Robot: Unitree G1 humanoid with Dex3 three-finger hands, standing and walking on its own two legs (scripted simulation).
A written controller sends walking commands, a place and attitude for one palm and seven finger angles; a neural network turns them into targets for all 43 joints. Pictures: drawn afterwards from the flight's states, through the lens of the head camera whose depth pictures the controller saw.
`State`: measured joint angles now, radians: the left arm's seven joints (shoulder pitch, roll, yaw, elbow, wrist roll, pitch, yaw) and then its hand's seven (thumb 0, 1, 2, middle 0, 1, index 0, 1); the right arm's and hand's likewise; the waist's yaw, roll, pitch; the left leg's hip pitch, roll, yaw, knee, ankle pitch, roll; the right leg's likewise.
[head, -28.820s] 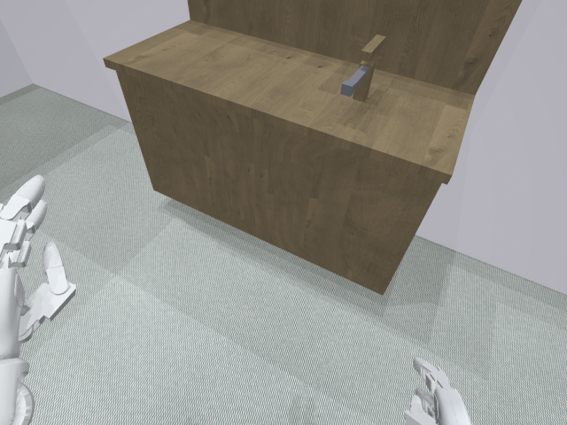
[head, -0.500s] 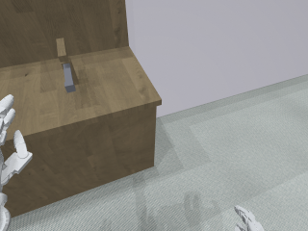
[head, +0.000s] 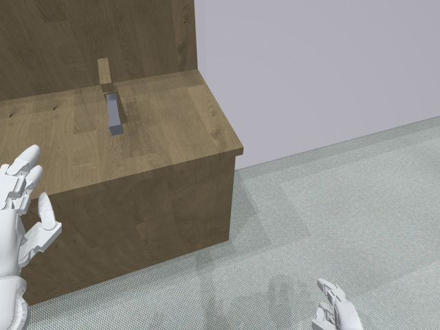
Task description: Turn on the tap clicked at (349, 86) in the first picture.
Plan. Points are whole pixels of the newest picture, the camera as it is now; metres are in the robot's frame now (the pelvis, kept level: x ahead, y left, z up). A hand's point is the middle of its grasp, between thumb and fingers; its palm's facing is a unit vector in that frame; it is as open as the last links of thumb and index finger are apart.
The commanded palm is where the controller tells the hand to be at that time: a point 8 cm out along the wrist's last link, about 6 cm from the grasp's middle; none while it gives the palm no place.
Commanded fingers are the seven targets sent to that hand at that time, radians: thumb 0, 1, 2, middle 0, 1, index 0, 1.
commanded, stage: look again from close up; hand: left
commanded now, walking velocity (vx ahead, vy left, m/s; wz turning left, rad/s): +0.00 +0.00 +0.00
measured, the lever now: (115, 127) +0.53 +0.31 +0.05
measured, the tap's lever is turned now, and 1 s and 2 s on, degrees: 0 0 0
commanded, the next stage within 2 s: shuffle to correct the standing spot in 0.08 s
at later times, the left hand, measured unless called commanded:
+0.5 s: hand (61, 219) +0.22 +0.24 +0.15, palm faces +0.42 -0.83 -0.38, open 7.4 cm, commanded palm +0.16 +0.28 +0.17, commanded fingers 0.00 0.90 0.90 -0.20 -0.30 -0.20 -0.30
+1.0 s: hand (149, 155) +0.33 +0.15 +0.18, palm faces +0.35 -0.81 -0.47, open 7.4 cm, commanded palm +0.27 +0.19 +0.17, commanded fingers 0.00 0.90 0.90 -0.20 -0.30 -0.20 -0.30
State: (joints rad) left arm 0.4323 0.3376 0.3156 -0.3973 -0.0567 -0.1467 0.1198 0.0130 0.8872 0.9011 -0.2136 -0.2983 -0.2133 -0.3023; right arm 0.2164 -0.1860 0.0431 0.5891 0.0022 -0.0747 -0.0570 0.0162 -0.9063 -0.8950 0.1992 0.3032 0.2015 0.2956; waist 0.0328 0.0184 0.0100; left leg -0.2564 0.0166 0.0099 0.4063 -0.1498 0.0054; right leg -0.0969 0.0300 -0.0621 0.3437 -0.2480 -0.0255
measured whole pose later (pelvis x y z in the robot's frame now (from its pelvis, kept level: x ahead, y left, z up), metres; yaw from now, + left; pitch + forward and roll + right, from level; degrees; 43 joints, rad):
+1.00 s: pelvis +0.11 -0.09 -0.02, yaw +1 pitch -1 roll +0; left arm 0.46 0.43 0.42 -0.62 -0.05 -0.21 0.10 0.02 0.89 0.90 -0.21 -0.30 -0.21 -0.30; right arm 0.19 -0.15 0.01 0.54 0.00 -0.09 -0.01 0.02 -0.91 -0.90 0.20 0.30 0.20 0.30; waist 0.00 -0.02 0.11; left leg -0.25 0.13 0.06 0.58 -0.31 -0.06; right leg -0.49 -0.04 -0.02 0.85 -0.28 0.00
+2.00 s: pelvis +0.13 -0.10 -0.01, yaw -1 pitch -2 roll +0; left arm 0.48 0.44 0.35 -0.49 -0.01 -0.28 0.06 0.01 0.88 0.90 -0.22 -0.30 -0.22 -0.30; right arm 0.27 -0.17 0.03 0.58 0.01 -0.14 0.01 0.02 -0.91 -0.90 0.20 0.30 0.20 0.30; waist -0.01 -0.08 0.09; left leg -0.25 -0.05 0.09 0.51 -0.23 0.08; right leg -0.31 -0.05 0.01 0.51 -0.19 0.01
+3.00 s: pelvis +0.17 -0.12 +0.00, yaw +1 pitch +0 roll -1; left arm 0.43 0.35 0.34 -0.40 -0.04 -0.19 0.10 0.01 0.89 0.90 -0.21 -0.30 -0.21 -0.30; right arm 0.22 -0.21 0.03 0.57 -0.01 -0.07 -0.06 0.02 -0.91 -0.90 0.20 0.30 0.20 0.30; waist 0.02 0.00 0.00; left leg -0.20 0.00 0.03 0.41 -0.22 0.03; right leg -0.18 0.01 -0.02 0.33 -0.17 0.00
